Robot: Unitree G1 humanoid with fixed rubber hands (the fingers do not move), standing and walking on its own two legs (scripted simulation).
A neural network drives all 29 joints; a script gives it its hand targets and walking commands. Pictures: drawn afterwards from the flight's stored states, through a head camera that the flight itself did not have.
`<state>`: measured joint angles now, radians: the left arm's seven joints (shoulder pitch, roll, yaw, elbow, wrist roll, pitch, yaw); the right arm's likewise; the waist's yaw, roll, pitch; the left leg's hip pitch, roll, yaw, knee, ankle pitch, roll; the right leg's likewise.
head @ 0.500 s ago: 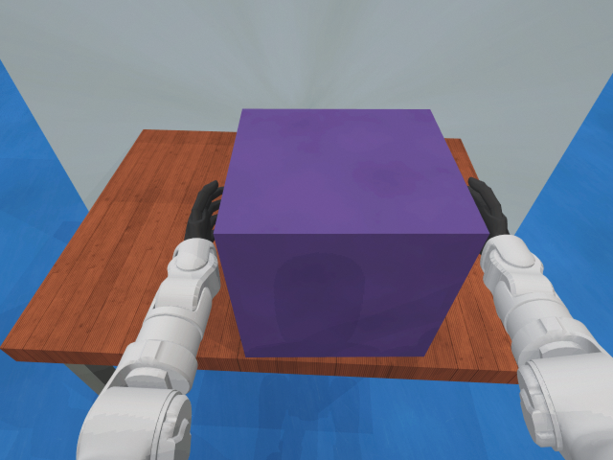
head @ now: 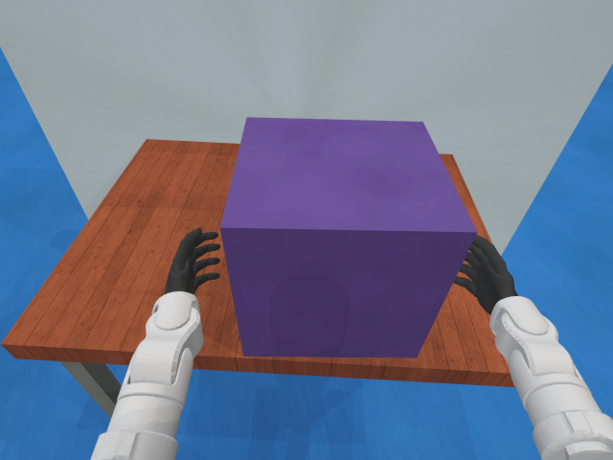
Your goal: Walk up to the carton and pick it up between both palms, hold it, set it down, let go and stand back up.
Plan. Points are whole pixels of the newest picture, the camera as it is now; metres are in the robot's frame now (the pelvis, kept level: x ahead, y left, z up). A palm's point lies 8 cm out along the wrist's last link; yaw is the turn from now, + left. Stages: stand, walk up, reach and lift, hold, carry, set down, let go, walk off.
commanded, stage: set down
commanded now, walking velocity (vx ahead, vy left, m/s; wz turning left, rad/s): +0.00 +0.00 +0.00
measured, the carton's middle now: (333, 239) +0.44 -0.01 +0.06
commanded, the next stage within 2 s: none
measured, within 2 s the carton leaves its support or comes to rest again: neither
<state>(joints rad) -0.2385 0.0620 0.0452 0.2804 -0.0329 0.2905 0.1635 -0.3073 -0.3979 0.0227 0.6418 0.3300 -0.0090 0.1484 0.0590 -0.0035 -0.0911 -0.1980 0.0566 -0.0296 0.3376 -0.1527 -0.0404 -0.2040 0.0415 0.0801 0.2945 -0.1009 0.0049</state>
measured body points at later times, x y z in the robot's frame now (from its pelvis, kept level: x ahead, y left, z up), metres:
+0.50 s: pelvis +0.01 +0.00 +0.00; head -0.03 +0.01 +0.45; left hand +0.25 +0.20 +0.06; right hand +0.27 -0.24 +0.06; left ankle +0.02 +0.15 -0.75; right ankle +0.03 -0.12 -0.75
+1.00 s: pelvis +0.02 +0.00 +0.00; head +0.02 +0.01 +0.45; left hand +0.24 +0.21 +0.02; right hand +0.25 -0.25 +0.02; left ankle +0.02 +0.15 -0.75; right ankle +0.03 -0.12 -0.75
